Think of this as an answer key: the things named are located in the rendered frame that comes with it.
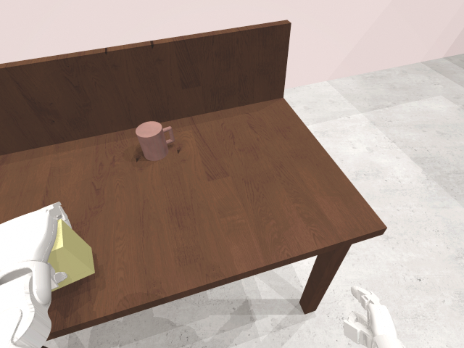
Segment sponge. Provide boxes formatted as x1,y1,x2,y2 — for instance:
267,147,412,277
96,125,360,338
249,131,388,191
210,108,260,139
48,219,95,291

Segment robot left hand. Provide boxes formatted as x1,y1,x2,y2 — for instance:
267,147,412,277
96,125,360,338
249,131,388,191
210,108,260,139
0,202,72,290

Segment table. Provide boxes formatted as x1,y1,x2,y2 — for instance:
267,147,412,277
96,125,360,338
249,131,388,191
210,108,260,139
0,20,387,348

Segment left robot forearm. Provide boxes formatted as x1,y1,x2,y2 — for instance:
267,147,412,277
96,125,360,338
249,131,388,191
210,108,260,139
0,261,51,348

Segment robot right hand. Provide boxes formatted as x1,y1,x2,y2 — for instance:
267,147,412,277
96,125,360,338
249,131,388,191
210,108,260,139
344,286,399,348

